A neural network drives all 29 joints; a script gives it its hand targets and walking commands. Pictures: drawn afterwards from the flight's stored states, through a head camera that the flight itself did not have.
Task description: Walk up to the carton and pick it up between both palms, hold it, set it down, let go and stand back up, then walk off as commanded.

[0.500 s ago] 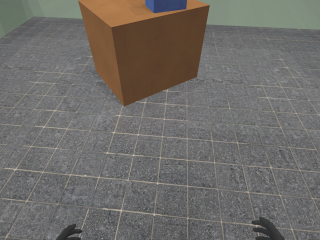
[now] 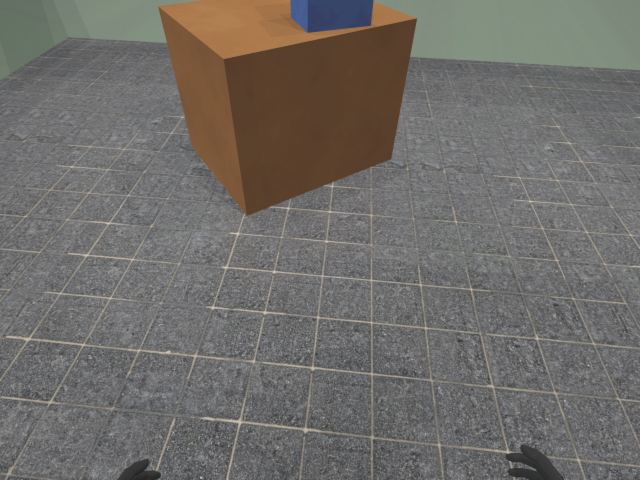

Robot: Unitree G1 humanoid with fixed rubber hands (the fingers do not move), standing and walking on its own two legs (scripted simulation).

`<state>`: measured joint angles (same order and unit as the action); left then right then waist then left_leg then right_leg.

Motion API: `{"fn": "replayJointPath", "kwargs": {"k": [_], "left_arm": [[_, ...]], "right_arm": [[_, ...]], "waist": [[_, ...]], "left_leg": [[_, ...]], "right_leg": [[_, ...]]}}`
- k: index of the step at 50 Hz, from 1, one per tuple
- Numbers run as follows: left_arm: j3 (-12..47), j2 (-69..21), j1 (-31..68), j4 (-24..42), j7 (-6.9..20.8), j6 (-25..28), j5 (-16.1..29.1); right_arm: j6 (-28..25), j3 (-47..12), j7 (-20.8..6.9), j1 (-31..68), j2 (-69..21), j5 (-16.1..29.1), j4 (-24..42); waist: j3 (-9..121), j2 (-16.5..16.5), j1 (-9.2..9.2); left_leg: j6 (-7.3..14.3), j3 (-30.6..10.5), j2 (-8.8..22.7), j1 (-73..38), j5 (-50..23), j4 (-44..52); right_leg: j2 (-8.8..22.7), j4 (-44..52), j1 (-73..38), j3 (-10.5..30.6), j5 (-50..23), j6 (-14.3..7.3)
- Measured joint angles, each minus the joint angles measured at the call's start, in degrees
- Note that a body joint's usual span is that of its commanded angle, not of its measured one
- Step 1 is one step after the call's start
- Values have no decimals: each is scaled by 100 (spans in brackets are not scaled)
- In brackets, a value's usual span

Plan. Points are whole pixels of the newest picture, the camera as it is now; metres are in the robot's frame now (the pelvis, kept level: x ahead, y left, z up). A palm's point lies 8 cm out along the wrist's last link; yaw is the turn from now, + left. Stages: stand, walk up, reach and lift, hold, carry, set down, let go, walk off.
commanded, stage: stand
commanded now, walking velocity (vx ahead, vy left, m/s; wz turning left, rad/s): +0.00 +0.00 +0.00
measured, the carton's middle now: out of the picture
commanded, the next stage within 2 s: walk up in 0.78 s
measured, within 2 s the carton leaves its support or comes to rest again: neither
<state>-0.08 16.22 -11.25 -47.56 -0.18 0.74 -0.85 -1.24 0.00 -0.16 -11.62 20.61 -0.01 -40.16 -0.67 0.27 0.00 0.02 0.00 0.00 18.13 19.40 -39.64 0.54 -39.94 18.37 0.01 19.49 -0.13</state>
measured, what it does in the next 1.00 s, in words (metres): stands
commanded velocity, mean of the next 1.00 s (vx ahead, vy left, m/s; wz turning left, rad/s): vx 0.00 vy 0.00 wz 0.00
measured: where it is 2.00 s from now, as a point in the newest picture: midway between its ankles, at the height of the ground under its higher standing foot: (304, 465)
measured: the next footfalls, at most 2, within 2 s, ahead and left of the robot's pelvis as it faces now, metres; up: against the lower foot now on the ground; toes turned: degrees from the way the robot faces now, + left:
left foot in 1.30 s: +0.13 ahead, +0.18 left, +0.00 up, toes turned +6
right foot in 1.78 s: +0.41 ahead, -0.08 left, +0.00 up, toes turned +3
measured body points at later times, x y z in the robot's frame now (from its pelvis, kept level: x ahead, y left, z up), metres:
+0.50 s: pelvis +0.00 +0.00 +0.00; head -0.01 +0.00 +0.45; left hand +0.11 +0.27 -0.12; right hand +0.14 -0.29 -0.09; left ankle +0.02 +0.12 -0.72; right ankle +0.02 -0.12 -0.72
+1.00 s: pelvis -0.01 +0.00 +0.00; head -0.02 +0.00 +0.45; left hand +0.10 +0.27 -0.12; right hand +0.12 -0.29 -0.09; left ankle +0.02 +0.12 -0.72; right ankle +0.02 -0.12 -0.72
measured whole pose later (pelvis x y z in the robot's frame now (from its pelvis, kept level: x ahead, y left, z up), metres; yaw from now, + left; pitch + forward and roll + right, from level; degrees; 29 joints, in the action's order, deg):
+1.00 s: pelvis -0.01 +0.00 +0.00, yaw +0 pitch -3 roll +0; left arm -0.4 16.7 -11.3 -51.0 0.5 0.8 -1.0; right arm -1.3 0.0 -0.6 -11.9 20.9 0.0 -44.0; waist -0.7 0.2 0.0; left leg 0.2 0.0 0.0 18.0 19.3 -39.2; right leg 0.5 -39.4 18.1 0.0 19.3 -0.2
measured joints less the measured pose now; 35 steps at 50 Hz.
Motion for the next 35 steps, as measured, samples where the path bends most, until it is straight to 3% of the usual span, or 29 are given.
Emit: {"fn": "replayJointPath", "kwargs": {"k": [35], "left_arm": [[0,30,0,-247,1,2,0]], "right_arm": [[-2,0,-3,0,17,0,-261]], "waist": [[-5,13,0]], "left_leg": [[0,0,0,-1,-35,3]], "right_leg": [[0,13,-6,0,-40,0]]}}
